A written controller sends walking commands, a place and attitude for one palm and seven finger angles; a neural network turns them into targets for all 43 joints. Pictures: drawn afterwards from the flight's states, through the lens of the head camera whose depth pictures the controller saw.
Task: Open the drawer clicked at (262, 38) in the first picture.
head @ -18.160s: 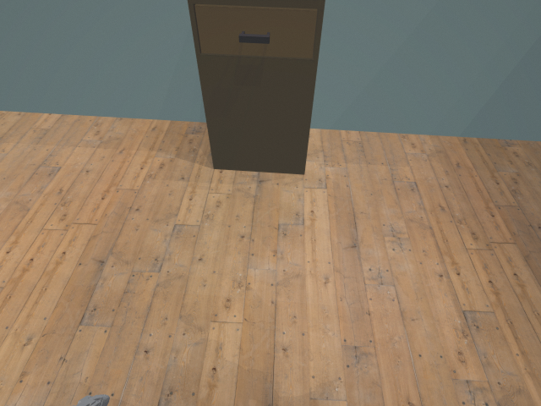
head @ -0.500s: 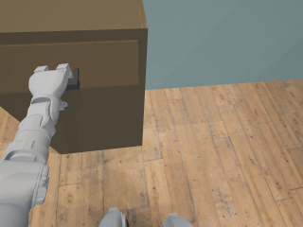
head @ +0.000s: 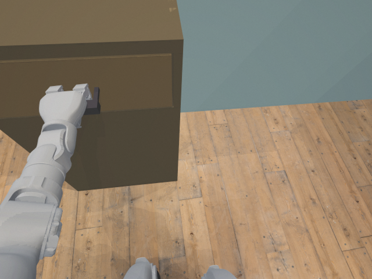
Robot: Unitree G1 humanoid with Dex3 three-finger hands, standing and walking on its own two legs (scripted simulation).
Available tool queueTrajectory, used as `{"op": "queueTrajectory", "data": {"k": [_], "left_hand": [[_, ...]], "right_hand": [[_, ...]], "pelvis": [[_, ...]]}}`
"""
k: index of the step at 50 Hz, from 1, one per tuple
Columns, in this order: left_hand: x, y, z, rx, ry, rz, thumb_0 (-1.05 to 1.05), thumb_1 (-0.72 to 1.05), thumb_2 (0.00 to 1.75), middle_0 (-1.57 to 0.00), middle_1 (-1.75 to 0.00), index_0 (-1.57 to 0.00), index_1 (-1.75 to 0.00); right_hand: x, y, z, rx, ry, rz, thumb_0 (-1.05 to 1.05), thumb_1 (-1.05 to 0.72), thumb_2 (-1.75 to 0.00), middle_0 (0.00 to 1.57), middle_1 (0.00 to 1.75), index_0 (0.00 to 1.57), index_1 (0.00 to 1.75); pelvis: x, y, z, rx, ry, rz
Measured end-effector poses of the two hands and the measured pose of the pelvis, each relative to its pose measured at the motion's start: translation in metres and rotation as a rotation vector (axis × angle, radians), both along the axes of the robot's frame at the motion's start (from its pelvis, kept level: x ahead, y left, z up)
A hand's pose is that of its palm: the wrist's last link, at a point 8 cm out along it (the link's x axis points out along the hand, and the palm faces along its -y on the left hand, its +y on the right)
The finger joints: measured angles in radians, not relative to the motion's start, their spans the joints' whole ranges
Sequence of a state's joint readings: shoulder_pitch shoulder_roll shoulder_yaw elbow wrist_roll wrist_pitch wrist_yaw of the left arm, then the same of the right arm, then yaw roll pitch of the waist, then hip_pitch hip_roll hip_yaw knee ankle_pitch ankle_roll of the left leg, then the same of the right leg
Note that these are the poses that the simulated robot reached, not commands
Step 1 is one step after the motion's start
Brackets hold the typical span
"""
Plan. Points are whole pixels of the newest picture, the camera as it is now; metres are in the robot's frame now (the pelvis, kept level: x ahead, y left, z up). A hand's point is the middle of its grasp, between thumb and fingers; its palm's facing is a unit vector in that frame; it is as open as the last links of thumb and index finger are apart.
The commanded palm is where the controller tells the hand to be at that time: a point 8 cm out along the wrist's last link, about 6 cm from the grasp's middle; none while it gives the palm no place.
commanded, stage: pull the drawer open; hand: left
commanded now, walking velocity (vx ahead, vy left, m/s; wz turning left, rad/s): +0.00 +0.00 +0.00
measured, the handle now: (73, 100) +0.52 +0.24 +0.03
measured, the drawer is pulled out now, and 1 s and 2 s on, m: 0.00 0.13 0.24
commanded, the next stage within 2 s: none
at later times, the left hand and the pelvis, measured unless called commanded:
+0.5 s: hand (71, 143) +0.42 +0.23 +0.00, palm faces -0.04 -0.06 -1.00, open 5.6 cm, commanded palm +0.38 +0.23 +0.06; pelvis +0.02 +0.00 +0.01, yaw +0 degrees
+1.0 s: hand (67, 172) +0.35 +0.23 +0.00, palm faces -0.03 -0.07 -1.00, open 5.6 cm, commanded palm +0.31 +0.23 +0.06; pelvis +0.01 -0.01 +0.01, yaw +1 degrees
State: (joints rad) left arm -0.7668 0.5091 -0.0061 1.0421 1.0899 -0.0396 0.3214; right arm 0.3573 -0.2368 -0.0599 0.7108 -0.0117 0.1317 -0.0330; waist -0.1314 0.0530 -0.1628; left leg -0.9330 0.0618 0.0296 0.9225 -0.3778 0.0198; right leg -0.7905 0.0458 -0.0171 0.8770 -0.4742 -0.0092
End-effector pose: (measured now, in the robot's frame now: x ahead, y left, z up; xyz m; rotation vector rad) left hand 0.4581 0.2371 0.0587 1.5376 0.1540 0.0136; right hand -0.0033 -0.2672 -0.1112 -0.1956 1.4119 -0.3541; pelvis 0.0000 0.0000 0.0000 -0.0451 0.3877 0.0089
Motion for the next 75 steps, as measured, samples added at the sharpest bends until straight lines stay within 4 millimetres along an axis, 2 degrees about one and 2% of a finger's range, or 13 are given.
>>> {"op": "queueTrajectory", "data": {"k": [10,25,33,40,56,66,75], "left_hand": [[-0.017,0.0,0.0,-0.034,-0.029,-0.015,0.02,0.7,0.79,-0.36,-1.35,-0.42,-1.35],[-0.06,-0.002,-0.001,-0.025,-0.046,-0.014,0.01,0.7,0.81,-0.38,-1.35,-0.42,-1.35],[-0.087,-0.004,0.0,-0.034,-0.05,-0.008,0.01,0.69,0.81,-0.38,-1.35,-0.42,-1.35],[-0.105,-0.005,-0.001,-0.028,-0.055,0.0,0.01,0.69,0.82,-0.38,-1.35,-0.42,-1.35],[-0.149,-0.007,0.0,-0.048,-0.064,0.009,0.02,0.69,0.8,-0.37,-1.35,-0.42,-1.35],[-0.178,-0.009,-0.001,-0.036,-0.083,0.016,0.01,0.69,0.82,-0.38,-1.35,-0.42,-1.35],[-0.193,-0.011,-0.001,-0.036,-0.074,0.027,0.02,0.69,0.82,-0.37,-1.35,-0.42,-1.35]], "right_hand": [[0.019,0.0,0.002,0.019,-0.028,-0.004,0.0,-0.91,-0.9,0.2,0.3,0.2,0.3],[0.093,0.003,0.008,0.044,-0.196,0.067,0.0,-0.91,-0.9,0.2,0.3,0.2,0.3],[0.119,0.005,0.013,0.049,-0.268,0.11,0.0,-0.91,-0.9,0.2,0.3,0.2,0.3],[0.126,0.004,0.013,0.051,-0.295,0.128,0.0,-0.91,-0.9,0.2,0.3,0.2,0.3],[0.124,-0.002,0.014,0.052,-0.334,0.135,0.01,-0.91,-0.9,0.2,0.3,0.2,0.3],[0.14,-0.001,0.016,0.057,-0.391,0.175,0.01,-0.91,-0.9,0.2,0.3,0.2,0.3],[0.154,0.007,0.019,0.075,-0.442,0.208,0.01,-0.91,-0.9,0.2,0.3,0.2,0.3]], "pelvis": [[0.012,0.001,0.006,0.008,-0.02,-0.019],[0.021,0.002,0.013,0.017,-0.073,-0.008],[0.02,-0.001,0.015,0.021,-0.102,0.002],[0.016,-0.005,0.014,0.025,-0.12,0.008],[0.01,-0.011,0.015,0.032,-0.153,0.001],[0.004,-0.013,0.013,0.035,-0.171,0.009],[-0.001,-0.015,0.013,0.038,-0.185,0.013]]}}
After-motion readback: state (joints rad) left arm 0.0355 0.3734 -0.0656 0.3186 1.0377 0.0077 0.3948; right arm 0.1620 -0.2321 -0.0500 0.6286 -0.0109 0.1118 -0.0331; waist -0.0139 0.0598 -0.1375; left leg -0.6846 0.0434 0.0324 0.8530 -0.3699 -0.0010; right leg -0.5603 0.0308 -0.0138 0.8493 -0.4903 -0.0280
